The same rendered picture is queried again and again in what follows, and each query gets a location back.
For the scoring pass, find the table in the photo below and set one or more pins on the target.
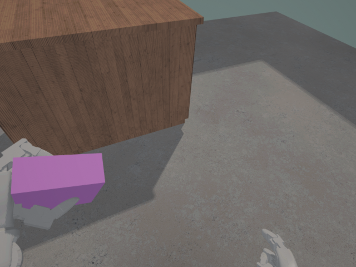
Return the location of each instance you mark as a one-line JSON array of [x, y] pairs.
[[78, 75]]

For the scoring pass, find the robot left hand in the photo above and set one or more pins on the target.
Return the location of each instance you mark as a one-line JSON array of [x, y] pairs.
[[38, 216]]

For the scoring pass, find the robot left forearm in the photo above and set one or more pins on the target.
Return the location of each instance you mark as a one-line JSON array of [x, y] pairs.
[[11, 254]]

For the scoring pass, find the robot right hand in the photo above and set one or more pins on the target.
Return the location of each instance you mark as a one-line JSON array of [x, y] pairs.
[[282, 257]]

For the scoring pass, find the sponge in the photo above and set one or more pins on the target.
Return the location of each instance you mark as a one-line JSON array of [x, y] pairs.
[[50, 180]]

